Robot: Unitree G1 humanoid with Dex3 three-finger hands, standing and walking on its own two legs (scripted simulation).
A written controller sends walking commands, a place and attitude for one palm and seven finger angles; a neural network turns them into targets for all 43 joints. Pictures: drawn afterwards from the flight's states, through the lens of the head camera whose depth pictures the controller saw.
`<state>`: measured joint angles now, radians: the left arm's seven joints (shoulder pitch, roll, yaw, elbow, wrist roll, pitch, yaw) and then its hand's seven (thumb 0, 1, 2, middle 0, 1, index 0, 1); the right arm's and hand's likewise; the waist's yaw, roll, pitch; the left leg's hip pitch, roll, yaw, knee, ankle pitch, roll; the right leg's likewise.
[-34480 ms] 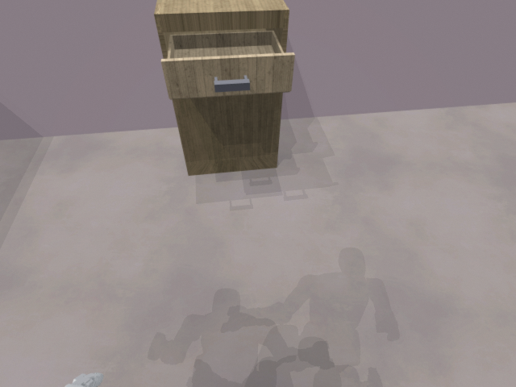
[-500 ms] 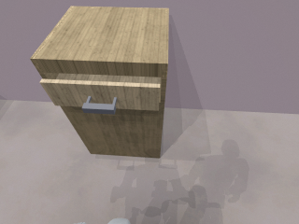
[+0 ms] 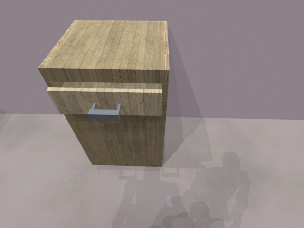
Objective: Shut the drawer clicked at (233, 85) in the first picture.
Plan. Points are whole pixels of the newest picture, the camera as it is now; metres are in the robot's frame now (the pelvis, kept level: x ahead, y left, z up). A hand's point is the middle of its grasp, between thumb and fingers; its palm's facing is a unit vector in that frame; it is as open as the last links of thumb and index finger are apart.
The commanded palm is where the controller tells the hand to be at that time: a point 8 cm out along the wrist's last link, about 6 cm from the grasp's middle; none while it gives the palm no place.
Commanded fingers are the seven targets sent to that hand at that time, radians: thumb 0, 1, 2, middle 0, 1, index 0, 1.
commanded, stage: come to a stop and stand still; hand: left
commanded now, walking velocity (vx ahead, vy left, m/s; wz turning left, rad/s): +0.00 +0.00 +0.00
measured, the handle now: (105, 110) +0.56 +0.23 -0.08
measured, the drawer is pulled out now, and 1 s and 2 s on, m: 0.05 0.05 0.05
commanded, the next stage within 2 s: look again from close up in 0.34 s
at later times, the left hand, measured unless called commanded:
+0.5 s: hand out of the picture -0.04 +0.14 -0.18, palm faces +0.03 -0.99 -0.16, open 7.3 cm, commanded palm none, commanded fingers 0.00 0.90 0.90 -0.20 -0.30 -0.20 -0.30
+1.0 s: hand out of the picture +0.03 +0.18 -0.18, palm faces +0.01 -0.98 -0.21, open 7.3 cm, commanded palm none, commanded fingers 0.00 0.90 0.90 -0.20 -0.30 -0.20 -0.30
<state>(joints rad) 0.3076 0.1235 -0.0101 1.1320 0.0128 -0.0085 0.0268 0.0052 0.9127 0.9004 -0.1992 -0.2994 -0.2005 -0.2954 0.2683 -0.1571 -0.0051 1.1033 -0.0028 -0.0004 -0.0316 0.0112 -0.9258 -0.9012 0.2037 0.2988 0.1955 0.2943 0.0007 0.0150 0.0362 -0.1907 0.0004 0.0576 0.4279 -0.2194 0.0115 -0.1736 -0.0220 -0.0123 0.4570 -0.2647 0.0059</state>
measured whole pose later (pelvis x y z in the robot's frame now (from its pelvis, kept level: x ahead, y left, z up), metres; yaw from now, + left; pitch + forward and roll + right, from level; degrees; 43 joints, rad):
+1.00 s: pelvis +0.01 +0.01 +0.00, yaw +0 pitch -1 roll +0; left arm 0.28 0.15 -0.01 1.09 0.01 -0.02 0.04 0.01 0.92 0.90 -0.20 -0.30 -0.20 -0.30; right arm 0.29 -0.16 0.02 1.10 -0.01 -0.02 -0.03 0.01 -0.91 -0.90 0.20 0.30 0.19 0.29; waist 0.00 0.01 0.02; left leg -0.19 0.00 0.07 0.48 -0.27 0.02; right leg -0.17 -0.03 0.00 0.50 -0.31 0.01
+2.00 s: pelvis -0.02 -0.01 -0.07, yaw +0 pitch +13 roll -1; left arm 0.03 0.27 0.25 0.24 -0.27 -0.34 -0.23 0.02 0.91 0.90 -0.97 -1.13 -0.97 -1.13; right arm 0.37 -0.27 0.00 0.58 0.03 -0.16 -0.05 0.02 -0.90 -0.90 0.21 0.30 0.20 0.29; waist -0.04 0.02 -0.12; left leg -0.80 0.05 0.02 1.02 -0.44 0.00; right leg -0.76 0.01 -0.04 1.01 -0.48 -0.01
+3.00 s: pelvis -0.02 -0.01 -0.05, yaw +1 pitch +10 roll -1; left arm -0.33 0.31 0.24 0.61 -0.22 -0.36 -0.26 0.02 0.90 0.90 -1.40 -1.60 -1.40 -1.60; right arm 0.31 -0.27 0.01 0.60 0.04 -0.05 -0.04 0.01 -0.90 -0.90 0.20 0.30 0.20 0.29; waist -0.04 0.01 -0.08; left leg -0.68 0.05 0.01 0.91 -0.40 0.00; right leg -0.63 0.01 -0.05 0.88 -0.43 -0.02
